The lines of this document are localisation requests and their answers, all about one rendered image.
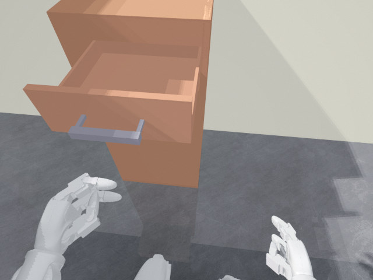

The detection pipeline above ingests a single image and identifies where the right robot hand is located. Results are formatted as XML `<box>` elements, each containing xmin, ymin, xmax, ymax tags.
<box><xmin>266</xmin><ymin>216</ymin><xmax>314</xmax><ymax>280</ymax></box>

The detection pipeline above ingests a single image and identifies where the left robot hand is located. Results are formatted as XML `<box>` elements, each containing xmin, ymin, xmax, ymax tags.
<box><xmin>34</xmin><ymin>173</ymin><xmax>122</xmax><ymax>255</ymax></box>

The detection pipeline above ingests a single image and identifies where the drawer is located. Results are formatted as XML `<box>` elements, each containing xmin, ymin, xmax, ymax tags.
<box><xmin>23</xmin><ymin>40</ymin><xmax>202</xmax><ymax>144</ymax></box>

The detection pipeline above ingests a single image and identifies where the left robot thigh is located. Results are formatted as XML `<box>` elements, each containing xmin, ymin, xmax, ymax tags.
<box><xmin>134</xmin><ymin>258</ymin><xmax>171</xmax><ymax>280</ymax></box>

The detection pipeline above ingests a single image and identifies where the left robot forearm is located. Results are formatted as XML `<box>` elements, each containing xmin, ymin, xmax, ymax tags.
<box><xmin>11</xmin><ymin>249</ymin><xmax>65</xmax><ymax>280</ymax></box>

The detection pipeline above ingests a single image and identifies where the cabinet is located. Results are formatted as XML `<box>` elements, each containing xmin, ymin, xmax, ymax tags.
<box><xmin>46</xmin><ymin>0</ymin><xmax>214</xmax><ymax>188</ymax></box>

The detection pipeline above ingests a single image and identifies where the handle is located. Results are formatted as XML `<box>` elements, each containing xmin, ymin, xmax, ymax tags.
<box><xmin>68</xmin><ymin>114</ymin><xmax>145</xmax><ymax>145</ymax></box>

